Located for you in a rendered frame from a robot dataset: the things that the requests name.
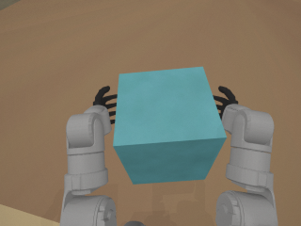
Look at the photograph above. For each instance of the robot right hand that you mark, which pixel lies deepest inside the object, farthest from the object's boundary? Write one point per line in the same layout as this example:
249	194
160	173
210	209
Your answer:
230	101

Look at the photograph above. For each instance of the robot right forearm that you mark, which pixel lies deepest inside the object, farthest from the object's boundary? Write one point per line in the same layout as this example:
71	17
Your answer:
250	153

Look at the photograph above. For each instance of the carton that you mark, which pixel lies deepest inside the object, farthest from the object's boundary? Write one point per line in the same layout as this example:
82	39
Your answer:
167	126

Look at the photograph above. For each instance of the robot left upper arm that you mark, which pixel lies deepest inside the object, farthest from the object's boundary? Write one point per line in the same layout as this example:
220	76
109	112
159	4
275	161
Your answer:
95	210

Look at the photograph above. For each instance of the robot left hand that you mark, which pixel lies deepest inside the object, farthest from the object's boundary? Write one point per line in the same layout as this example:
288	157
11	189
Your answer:
100	100

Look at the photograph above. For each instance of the robot right upper arm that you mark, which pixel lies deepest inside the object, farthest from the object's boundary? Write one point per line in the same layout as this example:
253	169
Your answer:
237	208

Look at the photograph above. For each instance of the robot left forearm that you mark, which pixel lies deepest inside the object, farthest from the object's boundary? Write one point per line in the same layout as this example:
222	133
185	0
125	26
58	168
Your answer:
85	149

